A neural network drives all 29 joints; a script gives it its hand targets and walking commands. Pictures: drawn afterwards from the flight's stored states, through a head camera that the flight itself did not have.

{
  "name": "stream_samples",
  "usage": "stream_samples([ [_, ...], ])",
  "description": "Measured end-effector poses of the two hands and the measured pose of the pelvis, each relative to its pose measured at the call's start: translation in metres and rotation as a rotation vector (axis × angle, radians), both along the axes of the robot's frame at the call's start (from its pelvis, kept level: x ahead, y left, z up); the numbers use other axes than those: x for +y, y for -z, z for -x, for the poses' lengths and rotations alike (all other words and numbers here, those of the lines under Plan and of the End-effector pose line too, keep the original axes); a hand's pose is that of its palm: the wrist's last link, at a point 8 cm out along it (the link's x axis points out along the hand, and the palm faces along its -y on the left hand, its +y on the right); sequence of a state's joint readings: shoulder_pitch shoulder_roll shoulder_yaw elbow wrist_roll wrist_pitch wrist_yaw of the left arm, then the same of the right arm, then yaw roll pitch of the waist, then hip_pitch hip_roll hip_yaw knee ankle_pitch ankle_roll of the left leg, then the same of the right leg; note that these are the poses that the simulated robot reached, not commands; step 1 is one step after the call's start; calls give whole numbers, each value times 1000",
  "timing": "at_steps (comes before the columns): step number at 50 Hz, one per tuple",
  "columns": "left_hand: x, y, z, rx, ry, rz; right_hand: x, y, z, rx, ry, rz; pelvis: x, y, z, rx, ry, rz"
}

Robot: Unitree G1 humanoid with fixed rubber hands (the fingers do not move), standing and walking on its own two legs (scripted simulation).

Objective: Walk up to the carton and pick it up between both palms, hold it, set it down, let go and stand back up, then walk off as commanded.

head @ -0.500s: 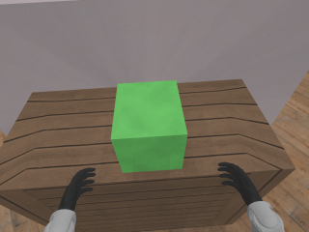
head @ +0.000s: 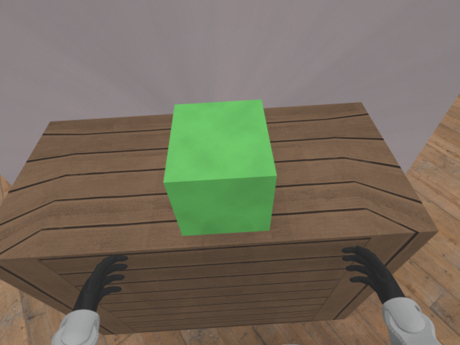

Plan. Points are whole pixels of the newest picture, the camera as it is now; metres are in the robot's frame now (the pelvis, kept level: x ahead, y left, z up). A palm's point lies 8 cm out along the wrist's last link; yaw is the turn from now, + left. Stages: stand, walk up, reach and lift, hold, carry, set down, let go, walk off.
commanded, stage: walk off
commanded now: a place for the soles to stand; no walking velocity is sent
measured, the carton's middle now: (222, 167) +0.45 +0.04 +0.04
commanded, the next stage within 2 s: none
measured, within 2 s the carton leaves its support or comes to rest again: neither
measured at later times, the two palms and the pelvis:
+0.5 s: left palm out of the picture +0.05 +0.26 -0.07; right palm out of the picture +0.07 -0.31 -0.11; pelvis -0.09 -0.03 +0.00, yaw +0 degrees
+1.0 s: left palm out of the picture -0.04 +0.30 -0.11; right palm out of the picture -0.01 -0.28 -0.08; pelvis -0.17 +0.01 -0.01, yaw +0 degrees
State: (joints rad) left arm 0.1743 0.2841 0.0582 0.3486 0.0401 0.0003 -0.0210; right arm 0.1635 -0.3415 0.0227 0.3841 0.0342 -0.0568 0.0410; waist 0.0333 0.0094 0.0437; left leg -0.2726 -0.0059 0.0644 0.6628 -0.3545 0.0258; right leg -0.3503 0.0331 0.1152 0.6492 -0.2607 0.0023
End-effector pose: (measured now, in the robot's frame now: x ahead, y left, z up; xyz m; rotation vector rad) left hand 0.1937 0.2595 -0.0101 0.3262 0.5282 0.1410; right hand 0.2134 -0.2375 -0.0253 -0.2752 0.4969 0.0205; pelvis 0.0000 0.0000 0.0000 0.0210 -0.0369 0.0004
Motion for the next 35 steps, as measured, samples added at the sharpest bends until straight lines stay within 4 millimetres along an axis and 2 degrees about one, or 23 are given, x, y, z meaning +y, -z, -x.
stream_samples([
  [2,11,13,11,38,-3,-7,-12,15,17,80,36,52,5,5,9,7,-1,8],
  [6,27,44,49,195,-50,-25,-28,36,53,216,99,100,7,7,26,-14,-4,9],
  [9,30,63,80,317,-82,-30,-36,45,70,264,121,120,4,8,37,-11,-3,5],
  [12,26,73,103,389,-99,-37,-43,55,85,299,126,124,-2,9,49,-3,-4,-4],
  [18,7,74,130,426,-103,-75,-63,78,114,360,130,95,-25,14,70,-5,-3,-26],
  [24,0,61,143,421,-111,-101,-75,81,138,427,145,89,-34,4,84,4,-3,-36],
  [30,4,67,163,458,-116,-103,-71,85,158,465,143,99,-30,4,100,43,-5,-30],
  [35,17,77,181,480,-113,-84,-59,84,175,482,146,121,-16,6,115,62,-6,-9],
])
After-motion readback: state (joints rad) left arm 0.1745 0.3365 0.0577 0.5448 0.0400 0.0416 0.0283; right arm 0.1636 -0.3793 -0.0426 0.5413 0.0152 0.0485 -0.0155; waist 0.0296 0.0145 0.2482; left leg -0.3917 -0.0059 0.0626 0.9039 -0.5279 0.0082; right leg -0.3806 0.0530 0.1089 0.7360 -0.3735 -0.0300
